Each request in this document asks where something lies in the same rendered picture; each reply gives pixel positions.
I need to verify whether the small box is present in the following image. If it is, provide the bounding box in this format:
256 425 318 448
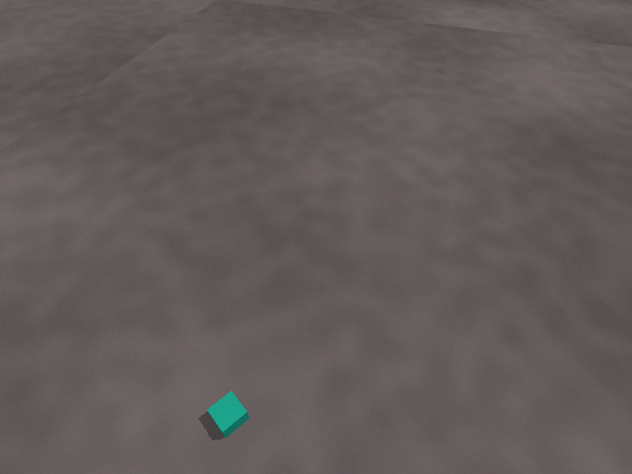
207 391 250 438

